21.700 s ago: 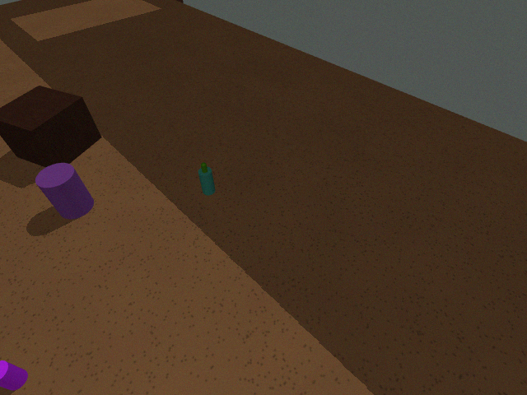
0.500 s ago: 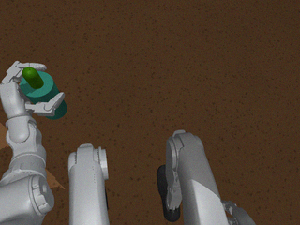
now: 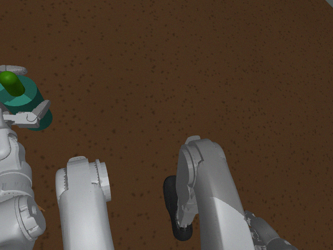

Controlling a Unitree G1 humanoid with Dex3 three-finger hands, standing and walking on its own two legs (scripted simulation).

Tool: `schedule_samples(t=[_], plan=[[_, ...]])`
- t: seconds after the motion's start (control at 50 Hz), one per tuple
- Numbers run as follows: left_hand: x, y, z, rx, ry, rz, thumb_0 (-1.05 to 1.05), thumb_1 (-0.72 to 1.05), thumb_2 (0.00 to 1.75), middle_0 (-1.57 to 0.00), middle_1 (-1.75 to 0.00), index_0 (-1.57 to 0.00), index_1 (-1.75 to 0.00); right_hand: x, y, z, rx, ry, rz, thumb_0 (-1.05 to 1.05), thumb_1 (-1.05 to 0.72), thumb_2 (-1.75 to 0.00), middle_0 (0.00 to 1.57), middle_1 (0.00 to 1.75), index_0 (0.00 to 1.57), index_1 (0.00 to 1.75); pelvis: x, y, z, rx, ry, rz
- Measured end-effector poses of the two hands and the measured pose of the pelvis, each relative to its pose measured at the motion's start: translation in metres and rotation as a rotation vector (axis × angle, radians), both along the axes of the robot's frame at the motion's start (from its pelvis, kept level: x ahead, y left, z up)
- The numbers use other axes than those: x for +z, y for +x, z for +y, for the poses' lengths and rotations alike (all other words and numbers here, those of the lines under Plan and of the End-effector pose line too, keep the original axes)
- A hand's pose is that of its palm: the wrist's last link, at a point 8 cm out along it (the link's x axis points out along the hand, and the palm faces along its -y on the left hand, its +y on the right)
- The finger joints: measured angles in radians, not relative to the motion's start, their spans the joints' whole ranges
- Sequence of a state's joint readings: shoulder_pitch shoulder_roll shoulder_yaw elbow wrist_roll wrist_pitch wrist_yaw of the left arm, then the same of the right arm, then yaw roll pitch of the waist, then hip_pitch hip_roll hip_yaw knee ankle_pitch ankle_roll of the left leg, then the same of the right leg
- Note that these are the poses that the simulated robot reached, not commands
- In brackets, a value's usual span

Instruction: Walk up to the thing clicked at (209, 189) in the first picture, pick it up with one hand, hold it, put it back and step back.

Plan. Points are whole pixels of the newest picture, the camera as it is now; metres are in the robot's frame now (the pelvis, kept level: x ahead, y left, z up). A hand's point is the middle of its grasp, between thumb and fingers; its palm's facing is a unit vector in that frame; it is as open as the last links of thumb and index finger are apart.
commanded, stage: lower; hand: left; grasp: from the side
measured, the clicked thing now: (24, 101) +0.46 +0.25 -0.10
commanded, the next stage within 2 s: loosen in 1.48 s
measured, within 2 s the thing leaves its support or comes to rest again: rests again in 1.42 s
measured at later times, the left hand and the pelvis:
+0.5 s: hand (37, 107) +0.47 +0.25 -0.15, palm faces +0.28 -0.96 +0.00, open 9.6 cm; pelvis +0.00 +0.01 -0.02, yaw -3 degrees
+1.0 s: hand (41, 109) +0.47 +0.24 -0.18, palm faces +0.29 -0.96 -0.01, open 9.6 cm; pelvis -0.01 +0.02 -0.02, yaw -5 degrees
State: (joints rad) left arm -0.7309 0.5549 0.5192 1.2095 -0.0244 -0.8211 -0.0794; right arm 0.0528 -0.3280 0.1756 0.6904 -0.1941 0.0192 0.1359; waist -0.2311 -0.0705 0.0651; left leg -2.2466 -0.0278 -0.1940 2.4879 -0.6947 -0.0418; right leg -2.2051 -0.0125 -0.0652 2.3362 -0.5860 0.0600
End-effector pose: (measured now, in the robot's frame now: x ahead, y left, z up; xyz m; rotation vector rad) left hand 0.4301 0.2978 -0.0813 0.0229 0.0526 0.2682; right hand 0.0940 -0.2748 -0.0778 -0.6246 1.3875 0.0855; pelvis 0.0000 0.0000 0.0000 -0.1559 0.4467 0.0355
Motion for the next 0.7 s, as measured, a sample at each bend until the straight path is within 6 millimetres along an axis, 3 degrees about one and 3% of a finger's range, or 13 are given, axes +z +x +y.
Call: schedule_samples(t=[0.22, 0.48, 0.7], plan=[[-0.019, 0.002, -0.001, 0.002, -0.004, -0.006, 0.02, -0.33, 1.11, -0.77, -1.02, -0.73, -1.02, 0.0, 0.001, 0.004, 0.041, -0.019, 0.024, 0.0, -0.92, -0.91, 0.2, 0.3, 0.2, 0.3, -0.007, 0.0, 0.003, -0.005, -0.021, -0.025], [-0.065, 0.002, -0.007, 0.016, -0.029, 0.016, 0.02, -0.33, 1.11, -0.77, -1.01, -0.74, -1.02, 0.003, -0.001, 0.009, 0.121, -0.063, 0.061, 0.0, -0.92, -0.91, 0.2, 0.3, 0.2, 0.3, -0.018, -0.003, 0.007, -0.027, -0.054, -0.08], [-0.077, 0.009, -0.001, 0.014, 0.0, 0.009, 0.02, -0.33, 1.11, -0.77, -1.01, -0.74, -1.01, 0.01, -0.005, 0.012, 0.176, -0.106, 0.095, 0.0, -0.93, -0.91, 0.2, 0.3, 0.2, 0.3, -0.021, -0.004, 0.012, -0.034, -0.088, -0.113]])
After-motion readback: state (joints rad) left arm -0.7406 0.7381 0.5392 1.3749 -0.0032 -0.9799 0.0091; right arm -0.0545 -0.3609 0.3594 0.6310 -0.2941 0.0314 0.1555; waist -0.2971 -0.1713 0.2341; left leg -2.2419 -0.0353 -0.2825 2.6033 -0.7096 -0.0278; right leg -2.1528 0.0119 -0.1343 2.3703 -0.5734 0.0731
